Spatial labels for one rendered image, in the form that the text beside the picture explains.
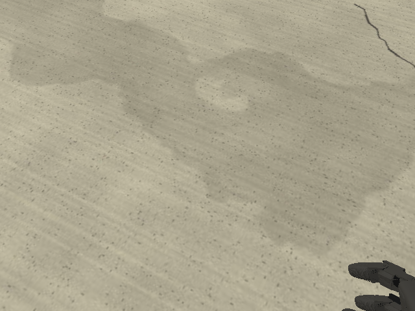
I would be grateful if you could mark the robot right hand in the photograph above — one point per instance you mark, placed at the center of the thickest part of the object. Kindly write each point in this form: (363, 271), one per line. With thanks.
(390, 276)

